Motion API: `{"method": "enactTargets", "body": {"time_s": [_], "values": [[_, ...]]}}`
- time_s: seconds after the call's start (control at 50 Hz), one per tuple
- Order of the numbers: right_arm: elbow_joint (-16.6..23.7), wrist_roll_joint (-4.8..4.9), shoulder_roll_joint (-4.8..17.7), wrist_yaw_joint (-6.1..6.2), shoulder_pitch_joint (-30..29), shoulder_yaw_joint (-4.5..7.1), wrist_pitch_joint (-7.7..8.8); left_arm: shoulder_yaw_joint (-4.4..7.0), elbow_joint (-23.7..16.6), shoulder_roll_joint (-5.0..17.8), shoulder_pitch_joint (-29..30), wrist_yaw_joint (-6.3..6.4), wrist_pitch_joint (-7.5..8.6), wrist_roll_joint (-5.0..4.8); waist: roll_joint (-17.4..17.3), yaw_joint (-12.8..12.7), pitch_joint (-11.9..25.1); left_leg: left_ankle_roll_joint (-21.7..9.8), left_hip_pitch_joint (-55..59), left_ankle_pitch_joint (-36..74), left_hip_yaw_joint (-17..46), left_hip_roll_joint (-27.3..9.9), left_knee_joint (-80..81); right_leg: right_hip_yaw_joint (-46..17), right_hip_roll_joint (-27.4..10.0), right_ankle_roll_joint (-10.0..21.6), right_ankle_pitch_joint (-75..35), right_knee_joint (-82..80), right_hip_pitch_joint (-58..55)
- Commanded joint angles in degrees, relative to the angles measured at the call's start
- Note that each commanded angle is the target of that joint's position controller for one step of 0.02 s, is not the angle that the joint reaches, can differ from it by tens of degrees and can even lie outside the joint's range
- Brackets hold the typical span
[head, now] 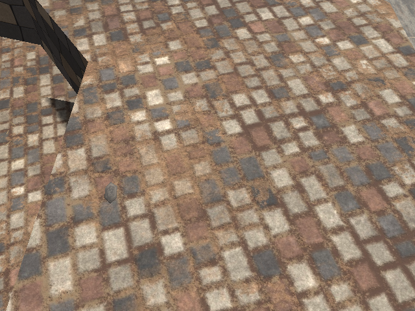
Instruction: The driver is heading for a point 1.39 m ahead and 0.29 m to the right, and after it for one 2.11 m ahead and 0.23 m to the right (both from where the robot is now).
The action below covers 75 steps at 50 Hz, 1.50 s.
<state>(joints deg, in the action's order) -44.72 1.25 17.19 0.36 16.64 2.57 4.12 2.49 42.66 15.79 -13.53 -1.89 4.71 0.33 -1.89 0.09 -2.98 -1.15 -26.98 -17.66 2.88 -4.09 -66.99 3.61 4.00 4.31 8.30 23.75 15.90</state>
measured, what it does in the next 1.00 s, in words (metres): walks ahead, turning right: left foot, then right foot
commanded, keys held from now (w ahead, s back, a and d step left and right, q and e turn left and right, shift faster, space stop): w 0.40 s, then w+e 0.60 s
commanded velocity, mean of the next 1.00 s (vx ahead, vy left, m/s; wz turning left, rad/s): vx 0.50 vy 0.00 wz -0.23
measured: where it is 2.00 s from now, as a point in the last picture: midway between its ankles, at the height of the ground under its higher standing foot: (271, 165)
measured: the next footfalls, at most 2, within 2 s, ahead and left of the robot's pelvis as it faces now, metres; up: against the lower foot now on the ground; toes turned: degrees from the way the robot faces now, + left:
left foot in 0.38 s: +0.39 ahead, +0.15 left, +0.00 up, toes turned +1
right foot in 0.92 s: +0.65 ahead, -0.12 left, +0.00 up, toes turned -17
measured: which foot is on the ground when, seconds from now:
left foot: up 0.00-0.36, down 0.38-0.90, up 0.92-1.00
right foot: down 0.00-0.40, up 0.42-0.90, down 0.92-1.00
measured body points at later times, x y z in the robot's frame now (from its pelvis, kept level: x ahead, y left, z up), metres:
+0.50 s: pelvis +0.29 +0.06 +0.00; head +0.32 +0.07 +0.45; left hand +0.33 +0.34 -0.14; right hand +0.44 -0.21 -0.09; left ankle +0.35 +0.15 -0.74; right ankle +0.17 -0.09 -0.65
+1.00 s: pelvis +0.55 -0.02 -0.02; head +0.59 -0.04 +0.43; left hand +0.79 +0.19 -0.11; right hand +0.55 -0.32 -0.14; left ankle +0.43 +0.15 -0.64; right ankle +0.61 -0.11 -0.74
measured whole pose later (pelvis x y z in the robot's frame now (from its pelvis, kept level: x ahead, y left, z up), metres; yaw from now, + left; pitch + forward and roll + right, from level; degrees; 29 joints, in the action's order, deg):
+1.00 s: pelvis +0.55 -0.02 -0.02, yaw -17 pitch +1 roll +1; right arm -47.1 1.1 17.1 0.0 14.8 2.9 4.8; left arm 3.8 38.3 17.2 -9.0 -2.2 2.7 -1.2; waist 0.0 0.7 -3.9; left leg 0.4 -14.6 -27.4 -1.1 -1.5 -66.0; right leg 1.6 3.6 5.3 10.6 35.0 26.1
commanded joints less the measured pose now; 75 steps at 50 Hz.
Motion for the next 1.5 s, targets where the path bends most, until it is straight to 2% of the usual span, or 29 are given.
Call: {"method": "enactTargets", "body": {"time_s": [0.02, 0.08, 0.26, 0.32, 0.36, 0.38, 0.4, 0.42, 0.44, 0.5, 0.58, 0.7, 0.8, 0.86, 0.9, 0.92, 0.94, 0.96, 0.98, 1.02, 1.14, 1.22, 1.3, 1.36, 1.4, 1.42, 1.44, 1.46, 1.5], "values": [[2.3, -0.56, 3.4, 0.42, 4.2, 1.09, -0.56, 1.54, -2.6, 5.9, 1.7, -0.02, 2.14, -0.29, 5.5, 2.0, 2.7, 0.9, -5.7, 4.0, 2.1, -4.5, 2.2, -16.9, -15.7, 10.5, -1.0, -16.9, -3.0], [4.8, -1.45, 3.2, 0.52, -2.9, 0.85, -0.38, 1.95, -0.9, 7.7, -1.0, 0.54, 2.1, -0.44, 4.1, 0.3, -0.2, 2.5, -11.3, 12.5, 1.6, -5.1, 11.7, -13.7, -15.1, 10.6, -4.3, -18.6, -4.0], [10.2, -0.31, 1.9, -2.28, -19.3, -0.23, 1.73, 2.24, 3.9, 10.3, -10.4, 1.5, -0.47, -1.51, 3.8, -5.8, -2.2, 1.0, -10.6, 22.0, -1.4, -0.7, 36.2, -9.7, -16.7, 7.6, -9.9, -14.3, -16.1], [10.8, -0.34, 3.5, -3.04, -18.1, 0.3, 1.97, 2.58, 4.7, 11.3, -10.3, 1.95, -1.53, -1.57, 5.5, -3.6, -0.2, -1.3, -7.1, 14.8, -2.0, 1.1, 38.9, -10.3, -18.5, 6.1, -19.5, -9.2, -21.5], [7.8, -0.49, 6.9, -2.58, -6.9, 2.15, 2.01, 2.43, 4.4, 11.6, -8.2, 2.19, -2.14, -1.32, 5.9, 2.9, 7.3, -4.3, 9.8, 14.3, -5.0, 4.2, 41.5, -7.3, -15.3, 3.9, -36.0, 4.4, -19.8], [5.5, -1.0, 10.2, -1.95, 3.4, 3.37, 1.83, 1.39, 3.2, 9.6, -7.8, 2.37, -2.0, -0.48, 3.9, 7.2, 15.5, -7.5, 27.3, 16.7, 0.4, -1.4, 38.5, -5.4, -12.7, 2.0, -28.7, 18.4, -10.3], [4.4, -1.95, 15.9, -1.65, 9.2, 4.82, 1.4, -0.59, 1.4, 3.3, -14.0, 1.94, -0.83, -0.33, -9.0, 5.5, 23.9, -16.4, 49.9, 7.1, 26.6, -16.0, 40.2, -2.3, -2.9, -2.6, -1.9, 40.7, 14.4], [4.4, -1.38, 10.9, -1.67, 10.0, 3.58, 1.23, -0.39, 2.5, 5.1, -13.2, 1.69, 0.38, -1.2, -11.0, 6.7, 26.2, -17.9, 51.7, 3.0, 39.0, -19.3, 47.2, -10.8, -0.9, -2.5, 24.5, 48.7, 22.8], [4.7, -1.23, 7.6, -1.45, 6.2, 2.45, 1.1, 1.01, 1.4, 9.8, -8.3, 1.35, 0.9, -3.0, -6.7, 6.7, 16.8, -14.7, 44.5, 2.2, 29.6, -17.5, 48.3, -12.1, -4.2, -1.9, 21.9, 51.8, 27.2], [5.0, -1.73, 3.6, -1.6, -2.8, 1.23, 1.68, 1.44, 0.6, 8.1, -3.9, 1.65, -0.06, -2.04, -2.0, 1.4, 4.7, -10.5, 24.0, 11.0, 11.9, -10.8, 54.7, -9.8, -10.6, -2.6, 9.5, 43.5, 21.9], [2.9, -2.16, 4.4, -1.58, -4.6, 1.95, 3.32, 1.21, 1.1, 5.0, -5.5, 2.01, -2.51, -2.01, -2.8, -1.1, 1.9, -11.0, 16.6, 18.8, 2.0, -9.4, 59.7, -10.2, -11.2, -5.0, 3.3, 40.2, 19.6], [0.5, -1.86, 6.9, -0.28, -2.8, 2.48, 2.79, 0.57, -2.5, 3.0, 4.6, 0.66, -1.72, -1.36, -0.9, 2.2, -0.6, -8.8, 20.4, 21.9, -8.0, -8.1, 61.2, -6.7, -10.1, -4.8, -13.1, 19.7, 20.7], [-2.0, -0.53, 8.8, 0.23, 1.2, 3.32, 0.69, 0.45, -7.1, 3.0, 11.9, -1.09, -1.77, -1.4, -0.1, 4.3, -2.8, -7.7, 31.4, 26.3, -10.3, -12.1, 57.4, -3.9, -9.5, -2.1, -8.6, 12.5, 25.1], [-1.7, -0.13, 10.8, 0.81, 0.0, 4.0, -0.77, 1.53, -8.4, 5.0, 9.7, -1.76, -2.14, -1.4, -2.2, 1.4, 0.6, -5.8, 34.6, 48.3, -12.6, -12.4, 48.2, 0.5, -5.5, 0.9, -0.1, 11.8, 18.5], [-1.0, -0.02, 11.2, 1.35, -1.5, 4.02, -1.73, 4.15, -5.7, 9.1, -3.4, -1.22, -2.51, -1.63, -1.8, -6.2, 8.3, -3.4, 30.0, 57.1, -15.1, -9.6, 29.3, 2.7, -0.4, 4.3, -0.1, 8.6, 0.0], [0.0, -0.94, 9.2, 1.53, -0.5, 3.09, -1.36, 6.1, -3.6, 13.7, -12.7, -0.01, -3.09, -1.78, 3.8, -10.0, 13.8, -0.9, 16.4, 41.1, -15.2, -6.9, 12.3, -7.4, -5.4, 7.5, -1.0, 7.2, -17.8], [3.0, -2.76, 0.6, 0.36, 5.7, 0.33, 0.33, 6.83, -4.1, 19.6, -10.9, 0.38, -2.76, -2.23, 18.4, -2.5, 18.8, 2.8, -10.0, -13.6, -10.0, 5.5, -7.6, -40.3, -19.9, 18.6, 8.6, 2.1, -36.8], [3.3, -0.75, 5.2, -0.59, -0.1, 0.89, 2.64, 5.39, -5.8, 14.6, -12.3, 0.22, -1.98, -1.82, 11.3, -6.9, 24.4, 1.8, -16.7, -16.6, 2.6, 5.9, -13.6, -51.4, -22.9, 19.9, 14.9, -6.0, -39.7], [5.2, 1.29, 7.9, -1.1, -5.7, 1.61, 3.85, 4.53, -5.5, 11.8, -10.2, 0.17, -1.3, -1.26, 8.4, -7.5, 15.9, 0.4, -20.8, -10.9, 2.9, 3.1, -12.4, -43.1, -21.5, 16.8, 11.0, -7.2, -34.2], [5.1, -0.88, 7.4, -0.41, -6.9, 1.59, 4.49, 3.64, -6.6, 9.0, -3.0, 0.3, -0.96, -1.32, 1.5, -2.6, 7.7, 0.3, -15.5, -3.2, 2.3, -1.0, -2.3, -31.0, -16.9, 13.5, -2.1, -7.5, -18.2], [6.6, -2.42, 4.5, -0.14, -8.5, 1.23, 1.59, 3.8, -6.8, 10.2, -2.2, 2.0, -0.77, -1.14, 3.4, -0.1, 3.7, 5.1, -8.7, 7.3, 0.3, -1.0, 14.2, -20.3, -11.7, 12.5, -16.4, -11.3, -3.7], [7.9, -1.79, 2.4, -0.97, -15.9, 0.19, 2.07, 3.53, -5.0, 9.8, -5.2, 2.77, -1.32, -1.41, 6.0, -3.7, 3.1, 5.4, -3.1, 23.4, -1.0, 1.8, 31.2, -16.2, -8.6, 8.5, -9.4, -10.5, -1.9], [9.5, -1.14, 4.0, -1.99, -20.2, 0.56, 2.98, 3.28, -2.4, 9.5, -9.1, 2.64, -1.47, -1.58, 6.6, -5.6, 1.7, 3.1, -3.7, 23.6, 0.1, 2.3, 37.3, -20.3, -12.2, 7.9, -6.6, -7.6, -8.5], [9.7, -1.13, 5.5, -2.24, -18.4, 1.28, 3.46, 3.49, -1.3, 9.9, -9.1, 2.8, -2.04, -1.27, 8.3, -4.0, 1.3, 0.3, -2.8, 16.1, -0.3, 2.7, 39.4, -23.3, -15.0, 6.9, -12.6, -3.9, -14.2], [7.3, -1.47, 7.8, -1.79, -9.0, 2.69, 3.82, 3.02, -1.6, 8.9, -7.3, 2.7, -2.35, -1.09, 7.9, 1.1, 6.6, -2.9, 10.6, 16.3, -2.2, 3.9, 42.3, -20.5, -11.4, 4.7, -26.6, 6.4, -14.0], [6.3, -2.42, 10.2, -1.52, 0.0, 3.39, 3.82, 2.04, -2.9, 6.9, -6.8, 2.5, -2.29, -0.44, 4.5, 4.9, 15.0, -7.0, 25.8, 18.4, 5.2, -3.7, 39.5, -17.6, -8.2, 2.8, -20.5, 20.2, -6.6], [4.4, -2.69, 14.9, -1.57, 7.1, 4.92, 3.14, 0.75, -2.9, 2.9, -14.7, 2.34, -1.43, -1.31, -10.2, 3.7, 23.0, -16.9, 47.3, 9.7, 28.8, -15.5, 41.5, -11.8, 1.1, -2.2, 4.5, 41.5, 14.8], [3.2, -0.76, 10.7, -2.06, 8.8, 4.07, 2.83, 0.75, -2.6, 5.2, -14.1, 2.12, -0.65, -1.71, -12.7, 4.6, 21.7, -17.9, 48.5, -3.2, 41.1, -18.2, 48.8, -14.2, 1.1, -2.8, 24.9, 48.4, 25.1], [4.5, -0.84, 6.0, -1.61, 1.8, 2.51, 2.07, 1.63, -4.5, 8.9, -3.2, 1.84, -0.24, -1.91, -1.9, 4.4, 7.8, -13.0, 33.7, -6.3, 27.7, -14.2, 51.0, -11.7, -5.2, -2.4, 16.3, 49.9, 28.9]]}}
